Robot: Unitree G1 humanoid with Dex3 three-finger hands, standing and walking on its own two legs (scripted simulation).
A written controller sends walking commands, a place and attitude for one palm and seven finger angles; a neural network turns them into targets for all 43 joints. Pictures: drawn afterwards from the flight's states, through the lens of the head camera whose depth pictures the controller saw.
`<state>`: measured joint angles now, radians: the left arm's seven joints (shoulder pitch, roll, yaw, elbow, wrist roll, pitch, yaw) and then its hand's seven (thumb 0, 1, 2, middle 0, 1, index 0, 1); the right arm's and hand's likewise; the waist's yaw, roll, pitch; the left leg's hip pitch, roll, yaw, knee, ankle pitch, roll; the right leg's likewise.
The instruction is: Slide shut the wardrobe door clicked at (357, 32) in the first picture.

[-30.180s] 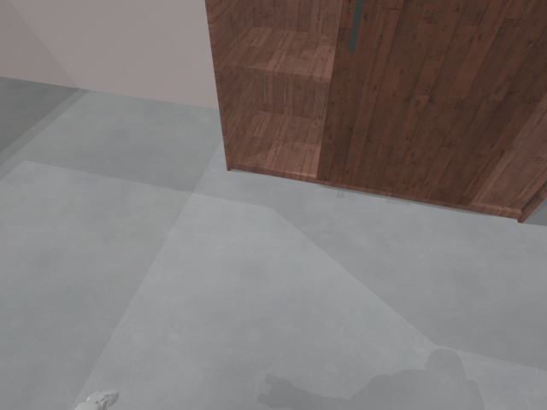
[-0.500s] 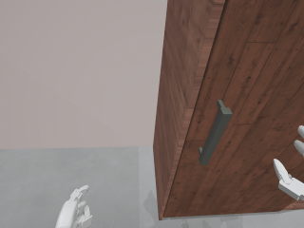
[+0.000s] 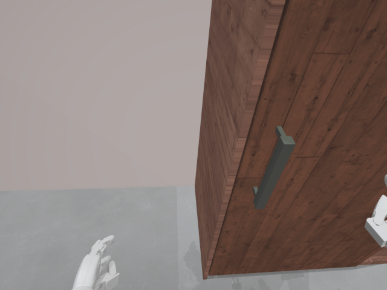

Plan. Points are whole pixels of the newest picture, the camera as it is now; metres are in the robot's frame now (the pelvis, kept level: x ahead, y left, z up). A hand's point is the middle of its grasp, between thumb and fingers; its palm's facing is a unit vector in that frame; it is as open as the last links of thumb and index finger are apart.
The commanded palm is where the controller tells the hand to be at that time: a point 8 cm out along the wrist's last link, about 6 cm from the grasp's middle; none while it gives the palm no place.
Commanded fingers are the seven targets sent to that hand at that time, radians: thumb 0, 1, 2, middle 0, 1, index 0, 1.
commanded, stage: step back with the hand held close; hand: right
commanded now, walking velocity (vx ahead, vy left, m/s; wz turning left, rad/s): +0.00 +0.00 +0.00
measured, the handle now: (268, 170) +0.36 -0.17 +0.08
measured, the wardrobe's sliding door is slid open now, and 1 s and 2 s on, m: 0.00 0.00 0.00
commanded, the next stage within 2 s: stop stepping back and stand still in 1.44 s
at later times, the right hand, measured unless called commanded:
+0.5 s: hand out of the picture +0.16 -0.29 +0.16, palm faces +0.38 +0.79 -0.49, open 7.4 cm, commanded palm +0.10 -0.32 +0.18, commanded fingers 0.00 -0.90 -0.90 0.20 0.30 0.20 0.30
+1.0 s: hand out of the picture +0.09 -0.30 +0.16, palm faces +0.45 +0.78 -0.44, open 7.4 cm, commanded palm +0.03 -0.34 +0.18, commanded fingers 0.00 -0.90 -0.90 0.20 0.30 0.20 0.30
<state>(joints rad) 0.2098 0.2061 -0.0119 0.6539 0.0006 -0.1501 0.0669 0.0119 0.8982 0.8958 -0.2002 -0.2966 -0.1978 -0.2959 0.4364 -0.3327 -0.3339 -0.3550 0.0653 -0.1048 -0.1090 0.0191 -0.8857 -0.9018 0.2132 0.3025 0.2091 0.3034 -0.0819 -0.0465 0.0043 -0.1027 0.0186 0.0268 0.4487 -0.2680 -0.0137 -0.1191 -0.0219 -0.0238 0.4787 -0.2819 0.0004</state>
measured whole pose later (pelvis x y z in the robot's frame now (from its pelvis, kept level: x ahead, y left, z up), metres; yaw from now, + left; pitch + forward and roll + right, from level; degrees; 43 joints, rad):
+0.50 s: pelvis -0.05 -0.03 -0.01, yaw +2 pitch +0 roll +1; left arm 0.20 0.21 0.00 0.55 -0.01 -0.04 0.07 0.01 0.90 0.90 -0.20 -0.30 -0.20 -0.30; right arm 0.52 -0.43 -0.43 -0.49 0.04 -0.20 -0.12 0.02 -0.89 -0.90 0.22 0.30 0.21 0.30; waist -0.03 0.02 0.05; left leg -0.30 0.04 -0.02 0.51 -0.21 -0.05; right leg -0.31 0.00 -0.07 0.55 -0.24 -0.04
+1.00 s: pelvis -0.11 -0.04 -0.02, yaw +0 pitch +0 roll +3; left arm 0.19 0.20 -0.01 0.60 0.01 -0.14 0.06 0.01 0.90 0.90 -0.20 -0.30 -0.20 -0.30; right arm 0.48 -0.40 -0.46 -0.52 0.02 -0.30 -0.13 0.02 -0.89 -0.90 0.21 0.30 0.21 0.30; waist -0.03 0.00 0.06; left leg -0.34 -0.03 -0.04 0.57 -0.23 -0.04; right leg -0.47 -0.02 -0.02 0.64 -0.18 -0.05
